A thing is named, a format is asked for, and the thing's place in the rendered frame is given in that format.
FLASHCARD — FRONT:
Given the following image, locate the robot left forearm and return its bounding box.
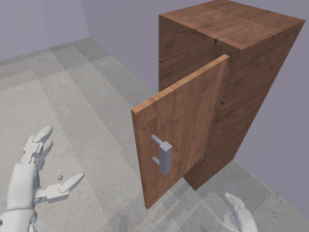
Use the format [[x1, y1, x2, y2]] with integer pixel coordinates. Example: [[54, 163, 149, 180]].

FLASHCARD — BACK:
[[0, 208, 38, 232]]

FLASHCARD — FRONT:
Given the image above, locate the robot right hand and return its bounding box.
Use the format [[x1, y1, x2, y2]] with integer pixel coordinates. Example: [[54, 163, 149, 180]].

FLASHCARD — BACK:
[[221, 192, 259, 232]]

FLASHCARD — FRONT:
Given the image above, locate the handle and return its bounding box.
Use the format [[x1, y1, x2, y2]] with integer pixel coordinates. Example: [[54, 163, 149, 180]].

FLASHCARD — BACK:
[[151, 134, 173, 176]]

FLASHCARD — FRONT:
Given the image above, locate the cupboard door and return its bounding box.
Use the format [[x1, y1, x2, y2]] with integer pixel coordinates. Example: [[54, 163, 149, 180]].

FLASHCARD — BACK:
[[130, 54, 230, 210]]

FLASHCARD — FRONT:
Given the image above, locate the robot left hand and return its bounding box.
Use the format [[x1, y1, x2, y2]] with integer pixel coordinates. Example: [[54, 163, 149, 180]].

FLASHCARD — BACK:
[[6, 125, 85, 212]]

